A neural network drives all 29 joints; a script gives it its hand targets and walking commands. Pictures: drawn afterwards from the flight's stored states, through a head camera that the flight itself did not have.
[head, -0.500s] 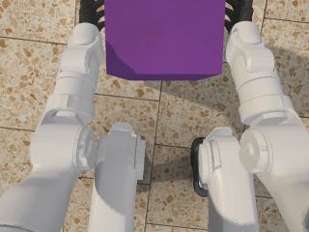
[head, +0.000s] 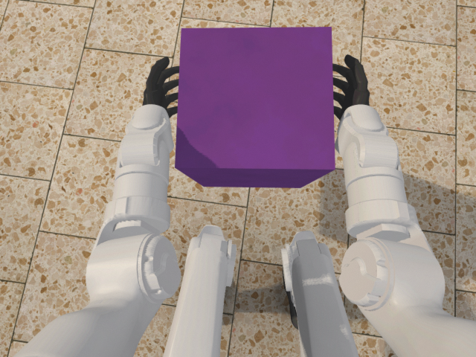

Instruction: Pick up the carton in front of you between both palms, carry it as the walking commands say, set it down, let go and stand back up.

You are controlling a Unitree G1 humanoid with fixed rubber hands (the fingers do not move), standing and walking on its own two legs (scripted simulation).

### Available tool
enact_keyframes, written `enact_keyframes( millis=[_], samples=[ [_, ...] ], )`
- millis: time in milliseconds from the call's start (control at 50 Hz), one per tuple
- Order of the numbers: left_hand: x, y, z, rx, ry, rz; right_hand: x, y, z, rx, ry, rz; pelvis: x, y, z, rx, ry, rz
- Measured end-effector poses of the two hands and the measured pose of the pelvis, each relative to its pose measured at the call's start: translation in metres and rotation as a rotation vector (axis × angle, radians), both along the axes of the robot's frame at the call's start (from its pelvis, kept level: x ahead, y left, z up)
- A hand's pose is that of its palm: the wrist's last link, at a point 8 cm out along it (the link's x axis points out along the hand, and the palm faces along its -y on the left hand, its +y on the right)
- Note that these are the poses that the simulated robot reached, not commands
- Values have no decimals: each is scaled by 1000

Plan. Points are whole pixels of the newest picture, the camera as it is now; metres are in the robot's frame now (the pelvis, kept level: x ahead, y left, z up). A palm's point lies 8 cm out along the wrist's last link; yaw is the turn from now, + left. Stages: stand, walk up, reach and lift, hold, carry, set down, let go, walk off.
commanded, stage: reach and lift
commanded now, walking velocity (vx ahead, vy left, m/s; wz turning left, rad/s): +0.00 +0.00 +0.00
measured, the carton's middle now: (253, 124) +0.50 +0.03 -0.13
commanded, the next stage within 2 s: none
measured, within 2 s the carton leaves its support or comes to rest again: neither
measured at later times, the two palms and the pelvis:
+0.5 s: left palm (117, 85) +0.45 +0.17 +0.10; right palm (425, 84) +0.46 -0.13 +0.10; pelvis +0.05 +0.00 +0.14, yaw +1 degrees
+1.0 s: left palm out of the picture +0.41 +0.16 +0.25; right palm out of the picture +0.41 -0.14 +0.25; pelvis +0.10 +0.00 +0.26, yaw +1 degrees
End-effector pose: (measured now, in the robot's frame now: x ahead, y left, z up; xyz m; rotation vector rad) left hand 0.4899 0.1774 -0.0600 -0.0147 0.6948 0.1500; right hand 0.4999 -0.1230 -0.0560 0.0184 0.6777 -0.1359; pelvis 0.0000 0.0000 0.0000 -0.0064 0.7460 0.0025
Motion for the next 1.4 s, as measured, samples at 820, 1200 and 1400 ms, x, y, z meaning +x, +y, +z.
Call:
enact_keyframes(
  millis=[820,1200,1400],
  samples=[
    [-70,-16,255,-17,2,11,-72,-16,255,6,1,-8,87,-2,225,9,-407,12],
    [-100,-23,360,8,-27,0,-100,-23,359,-15,-28,21,108,-1,284,15,-736,13],
    [-108,-22,365,13,10,-10,-108,-23,364,-25,9,26,93,-2,284,15,-803,13]
  ],
)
